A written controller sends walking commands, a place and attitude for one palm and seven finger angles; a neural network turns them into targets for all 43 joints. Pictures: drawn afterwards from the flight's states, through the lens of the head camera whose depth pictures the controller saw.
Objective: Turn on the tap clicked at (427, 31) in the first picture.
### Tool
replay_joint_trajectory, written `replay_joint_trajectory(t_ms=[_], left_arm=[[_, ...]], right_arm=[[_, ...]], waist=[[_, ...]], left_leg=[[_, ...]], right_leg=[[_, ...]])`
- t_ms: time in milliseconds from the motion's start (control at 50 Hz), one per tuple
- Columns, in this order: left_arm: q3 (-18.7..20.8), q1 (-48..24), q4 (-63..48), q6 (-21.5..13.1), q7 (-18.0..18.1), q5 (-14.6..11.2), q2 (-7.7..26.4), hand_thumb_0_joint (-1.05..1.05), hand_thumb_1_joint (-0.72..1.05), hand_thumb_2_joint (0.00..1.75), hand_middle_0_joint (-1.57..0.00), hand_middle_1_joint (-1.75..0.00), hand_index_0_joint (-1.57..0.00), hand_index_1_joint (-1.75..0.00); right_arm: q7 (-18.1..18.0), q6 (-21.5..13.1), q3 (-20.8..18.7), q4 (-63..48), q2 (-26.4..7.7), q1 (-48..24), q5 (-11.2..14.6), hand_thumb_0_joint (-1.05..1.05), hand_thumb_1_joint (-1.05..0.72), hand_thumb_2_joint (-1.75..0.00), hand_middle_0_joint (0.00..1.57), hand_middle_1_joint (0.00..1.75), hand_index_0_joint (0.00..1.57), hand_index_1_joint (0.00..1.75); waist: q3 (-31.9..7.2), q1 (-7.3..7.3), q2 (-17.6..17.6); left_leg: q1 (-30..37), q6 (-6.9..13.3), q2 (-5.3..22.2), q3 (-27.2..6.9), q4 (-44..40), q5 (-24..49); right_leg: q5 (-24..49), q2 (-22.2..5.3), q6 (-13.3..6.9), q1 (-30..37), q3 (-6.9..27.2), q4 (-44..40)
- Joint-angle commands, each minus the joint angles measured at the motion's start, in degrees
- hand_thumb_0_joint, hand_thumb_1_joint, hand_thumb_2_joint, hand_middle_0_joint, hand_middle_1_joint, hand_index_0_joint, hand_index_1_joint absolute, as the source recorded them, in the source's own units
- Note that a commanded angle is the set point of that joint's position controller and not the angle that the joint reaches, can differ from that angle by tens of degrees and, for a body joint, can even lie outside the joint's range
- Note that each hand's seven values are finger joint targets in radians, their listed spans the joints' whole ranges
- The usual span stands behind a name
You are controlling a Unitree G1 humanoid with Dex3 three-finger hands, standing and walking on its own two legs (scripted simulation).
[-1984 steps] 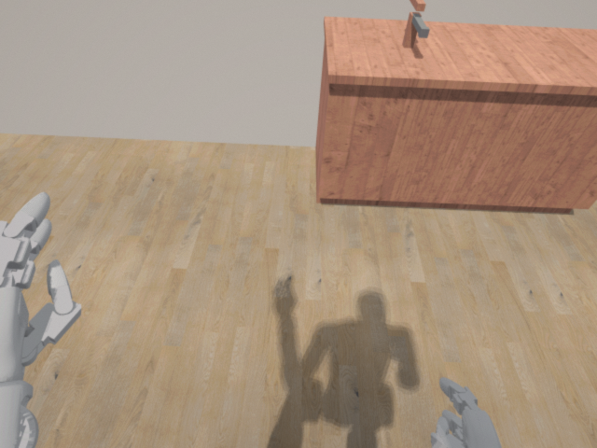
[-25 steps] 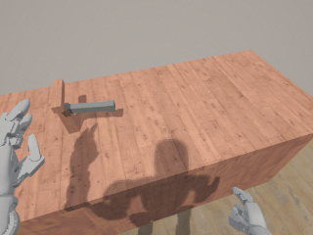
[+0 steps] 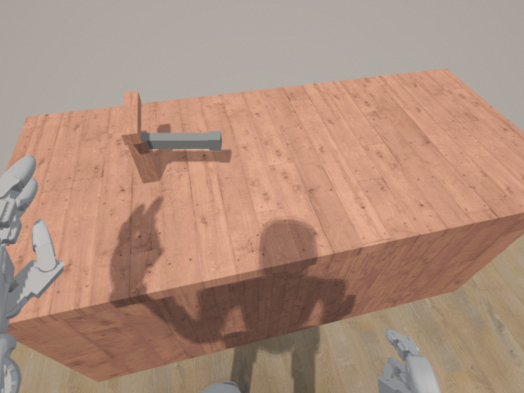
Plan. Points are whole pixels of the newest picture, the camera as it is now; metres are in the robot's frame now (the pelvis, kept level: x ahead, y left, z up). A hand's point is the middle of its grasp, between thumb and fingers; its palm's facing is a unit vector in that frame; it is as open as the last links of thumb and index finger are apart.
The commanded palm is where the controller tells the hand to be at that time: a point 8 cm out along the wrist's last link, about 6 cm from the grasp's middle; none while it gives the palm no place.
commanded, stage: step back with the hand held close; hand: left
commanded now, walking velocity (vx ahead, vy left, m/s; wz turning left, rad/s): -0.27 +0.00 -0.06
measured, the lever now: (215, 140) +0.56 +0.15 +0.05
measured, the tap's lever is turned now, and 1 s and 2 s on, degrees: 78 78 78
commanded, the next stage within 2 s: stop stepping back and stand still in 0.58 s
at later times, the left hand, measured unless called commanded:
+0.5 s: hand (38, 330) +0.14 +0.22 +0.18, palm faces +0.30 -0.88 -0.36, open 7.4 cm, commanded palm +0.09 +0.28 +0.19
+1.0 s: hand out of the picture +0.00 +0.23 +0.17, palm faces +0.36 -0.88 -0.30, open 7.4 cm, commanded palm -0.05 +0.28 +0.19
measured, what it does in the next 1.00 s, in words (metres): walks backwards: right foot, then left foot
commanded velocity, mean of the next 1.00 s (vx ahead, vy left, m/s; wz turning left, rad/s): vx -0.16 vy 0.01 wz -0.03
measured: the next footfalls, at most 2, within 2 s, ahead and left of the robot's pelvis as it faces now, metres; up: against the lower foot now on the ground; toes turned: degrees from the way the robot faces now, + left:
right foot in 0.34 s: -0.01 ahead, -0.12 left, +0.00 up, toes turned +1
left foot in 0.60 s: -0.05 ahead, +0.14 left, +0.00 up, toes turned +0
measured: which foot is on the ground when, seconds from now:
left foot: down 0.00-0.40, up 0.42-0.58, down 0.60-0.82, up 0.84-1.00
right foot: down 0.00-0.14, up 0.16-0.32, down 0.34-1.00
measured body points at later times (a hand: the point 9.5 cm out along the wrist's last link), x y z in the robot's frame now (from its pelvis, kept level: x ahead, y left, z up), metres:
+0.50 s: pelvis -0.08 +0.00 +0.01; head -0.05 +0.02 +0.46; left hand +0.12 +0.27 +0.20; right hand +0.10 -0.22 -0.07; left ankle -0.04 +0.12 -0.69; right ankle -0.05 -0.12 -0.73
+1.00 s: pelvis -0.22 +0.01 -0.01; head -0.25 +0.03 +0.44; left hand -0.03 +0.28 +0.19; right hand -0.09 -0.24 -0.08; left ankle -0.23 +0.13 -0.71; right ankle -0.11 -0.11 -0.72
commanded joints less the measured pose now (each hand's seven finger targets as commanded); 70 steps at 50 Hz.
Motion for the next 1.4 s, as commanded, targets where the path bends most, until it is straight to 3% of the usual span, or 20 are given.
replay_joint_trajectory(t_ms=[0,140,260,340,400,500,540,580,620,760,820,880,960,1000,1060,1200,1240,1260,1320,1380], left_arm=[[6.5,-6.7,-14.2,-3.1,1.8,-1.1,12.6,0.0,0.9,0.9,-0.2,-0.3,-0.2,-0.3],[9.6,-2.1,-17.2,-5.3,1.1,0.2,11.1,0.0,0.9,0.9,-0.2,-0.3,-0.2,-0.3],[4.7,-2.4,-12.9,-4.8,0.3,-0.4,7.7,0.0,0.9,0.9,-0.2,-0.3,-0.2,-0.3],[3.7,-6.6,-12.9,-4.9,-0.4,0.3,8.1,0.0,0.9,0.9,-0.2,-0.3,-0.2,-0.3],[7.9,-2.1,-14.2,-4.8,0.9,-1.4,13.0,0.0,0.9,0.9,-0.2,-0.3,-0.2,-0.3],[9.9,-2.4,-13.9,-4.6,1.5,-0.8,13.5,0.0,0.9,0.9,-0.2,-0.3,-0.2,-0.3],[9.1,0.0,-16.3,-5.7,1.5,-1.4,11.8,0.0,0.9,0.9,-0.2,-0.3,-0.2,-0.3],[9.5,-0.1,-16.9,-6.5,1.4,-2.5,11.7,0.0,0.9,0.9,-0.2,-0.3,-0.2,-0.3],[8.6,1.1,-16.5,-5.4,1.0,-2.7,10.6,0.0,0.9,0.9,-0.2,-0.3,-0.2,-0.3],[6.9,-3.1,-11.0,-2.4,1.2,0.0,9.3,0.0,0.9,0.9,-0.2,-0.3,-0.2,-0.3],[6.7,-9.3,-11.3,-0.8,1.1,0.0,11.2,0.0,0.9,0.9,-0.2,-0.3,-0.2,-0.3],[5.6,-10.1,-9.3,0.4,1.1,0.0,10.9,0.0,0.9,0.9,-0.2,-0.3,-0.2,-0.3],[5.5,-11.2,-12.1,0.5,1.9,-0.2,10.8,0.0,0.9,0.9,-0.2,-0.3,-0.2,-0.3],[6.6,-13.0,-13.8,-0.1,2.7,0.0,11.4,0.0,0.9,0.9,-0.2,-0.3,-0.2,-0.3],[6.2,-10.0,-6.2,-1.2,0.9,1.3,9.9,0.0,0.9,0.9,-0.2,-0.3,-0.2,-0.3],[4.5,-7.3,-4.0,-0.7,-0.7,1.3,8.3,0.0,0.9,0.9,-0.2,-0.3,-0.2,-0.3],[7.1,-12.0,-7.9,-1.8,-0.9,0.3,12.4,0.0,0.9,0.9,-0.2,-0.3,-0.2,-0.3],[5.8,-14.2,-9.0,-2.3,-1.1,-0.3,10.8,0.0,0.9,0.9,-0.2,-0.3,-0.2,-0.3],[7.0,-12.7,-11.4,-2.4,-1.1,0.0,12.7,0.0,0.9,0.9,-0.2,-0.3,-0.2,-0.3],[6.8,-10.7,-12.3,-1.7,0.5,-0.2,12.0,0.0,0.9,0.9,-0.2,-0.3,-0.2,-0.3]], right_arm=[[-0.4,-2.8,-3.8,-8.5,-7.4,-4.7,0.0,0.0,-0.9,-0.9,0.2,0.3,0.2,0.3],[-0.9,-4.1,-4.2,-10.3,-8.0,-6.4,-1.2,0.0,-0.9,-0.9,0.2,0.3,0.2,0.3],[0.3,-6.0,-3.8,-7.3,-7.5,-4.1,-1.2,0.0,-0.9,-0.9,0.2,0.3,0.2,0.3],[0.1,-5.2,-4.0,-7.9,-7.8,-5.5,-0.5,0.0,-0.9,-0.9,0.2,0.3,0.2,0.3],[0.0,-4.2,-4.7,-8.2,-7.1,-4.7,-0.2,0.0,-0.9,-0.9,0.2,0.3,0.2,0.3],[-0.5,-2.6,-2.6,-8.8,-5.0,-7.6,-0.5,0.0,-0.9,-0.9,0.2,0.3,0.2,0.3],[-0.9,-3.0,-3.8,-9.3,-6.6,-5.0,-0.1,0.0,-0.9,-0.9,0.2,0.3,0.2,0.3],[-0.3,-4.9,-5.4,-9.5,-7.8,-3.8,0.3,0.0,-0.9,-0.9,0.2,0.3,0.2,0.3],[0.1,-6.6,-4.8,-8.0,-6.7,-1.9,-1.4,0.0,-0.9,-0.9,0.2,0.3,0.2,0.3],[0.9,-7.3,-4.5,-9.1,-9.2,-3.9,0.6,0.0,-0.9,-0.9,0.2,0.3,0.2,0.3],[0.3,-6.2,-4.5,-7.5,-6.7,-4.1,0.5,0.0,-0.9,-0.9,0.2,0.3,0.2,0.3],[-0.2,-4.7,-3.2,-3.2,-6.1,-4.5,-0.4,0.0,-0.9,-0.9,0.2,0.3,0.2,0.3],[-1.2,-5.4,-2.3,-4.0,-7.3,-3.1,-0.2,0.0,-0.9,-0.9,0.2,0.3,0.2,0.3],[-1.5,-6.3,-3.9,-7.0,-10.2,-2.4,-0.3,0.0,-0.9,-0.9,0.2,0.3,0.2,0.3],[1.7,-6.9,-3.7,-3.9,-6.9,-4.0,0.9,0.0,-0.9,-0.9,0.2,0.3,0.2,0.3],[0.7,-6.3,-3.5,-4.8,-8.2,-2.9,0.3,0.0,-0.9,-0.9,0.2,0.3,0.2,0.3],[0.6,-6.6,-4.2,-6.0,-7.0,-4.2,1.2,0.0,-0.9,-0.9,0.2,0.3,0.2,0.3],[0.9,-7.3,-4.8,-3.9,-7.5,-2.4,1.3,0.0,-0.9,-0.9,0.2,0.3,0.2,0.3],[1.3,-6.1,-3.7,-1.5,-6.0,-3.2,1.1,0.0,-0.9,-0.9,0.2,0.3,0.2,0.3],[-0.3,-7.1,-2.8,-2.4,-4.9,-4.1,0.8,0.0,-0.9,-0.9,0.2,0.3,0.2,0.3]], waist=[[-9.7,-2.41,-7.0],[-10.2,-0.69,13.8],[-11.5,-0.05,8.8],[-11.3,-0.44,1.9],[-12.2,-0.39,-12.8],[-9.8,-2.22,-6.5],[-13.2,-2.14,-0.1],[-14.2,-1.39,11.7],[-14.6,-1.85,12.9],[-5.6,-0.88,5.4],[-6.6,-1.95,-21.3],[-4.4,-4.79,-13.0],[-7.5,-4.04,-3.7],[-4.8,-3.81,23.7],[2.6,-3.09,9.1],[-3.9,-1.09,1.2],[-5.8,-1.89,-19.2],[-5.6,-2.52,-18.1],[-1.5,-3.86,-5.3],[-5.5,-2.76,-6.8]], left_leg=[[10.7,-1.1,3.5,-3.1,5.2,1.0],[-3.7,5.7,16.8,-18.3,-23.9,-3.2],[16.2,4.3,16.1,-12.5,-15.3,26.1],[8.0,0.8,10.5,-6.0,-8.5,6.5],[7.3,-3.6,0.9,0.4,21.6,-8.0],[3.7,-2.2,3.9,0.6,0.1,-4.3],[12.3,-0.4,7.2,-0.5,-16.0,15.1],[21.9,5.8,21.1,-10.7,-16.4,43.7],[22.5,8.9,21.3,-13.7,-13.4,49.4],[-3.0,2.6,12.0,-3.4,-12.8,-19.2],[3.1,-1.2,0.6,2.0,27.2,-13.0],[12.9,-0.6,3.6,1.5,28.6,-7.1],[14.9,2.2,2.2,4.7,-6.9,-11.7],[8.5,9.9,16.7,-20.6,-28.2,-21.6],[1.3,12.9,18.9,-21.1,-25.6,-17.5],[-6.4,3.8,5.5,0.2,3.9,-15.9],[-13.2,1.0,-0.3,2.6,40.7,-9.6],[-10.9,0.2,2.0,-2.6,43.6,-5.3],[0.7,1.1,6.9,-1.5,34.4,0.0],[12.7,2.5,4.1,5.3,10.3,-6.3]], right_leg=[[12.7,-18.9,-8.1,-3.4,15.5,-9.6],[-8.3,0.0,1.7,8.4,2.4,14.7],[-6.4,-0.8,1.4,0.9,3.4,-2.6],[9.3,-4.7,-1.0,7.2,5.7,-9.4],[15.5,-22.7,-12.2,-4.4,19.3,-15.7],[35.4,-18.2,-6.4,5.5,10.8,-3.8],[26.1,-11.6,-1.8,4.7,6.7,4.5],[-13.6,-1.1,1.7,-9.5,3.5,18.7],[-19.5,-1.2,2.2,-13.3,6.6,25.4],[-4.6,-1.6,1.1,12.2,-0.4,-3.1],[-28.9,-21.6,-9.5,-6.9,27.3,-22.7],[-30.6,-17.8,-7.1,-22.7,15.2,-19.2],[-25.6,-11.5,-3.6,-11.1,5.0,-5.1],[-17.9,3.4,1.5,-11.4,-5.7,33.6],[-8.7,-3.4,1.1,-22.4,4.9,48.6],[-4.5,-1.9,-1.6,15.3,-5.1,-5.1],[-6.2,-21.5,-11.0,9.3,24.5,-17.1],[-23.1,-23.7,-12.7,1.2,29.6,-21.2],[-26.5,-20.5,-10.8,-17.2,17.3,-16.4],[-29.4,-17.0,-8.3,-16.2,10.7,-13.5]])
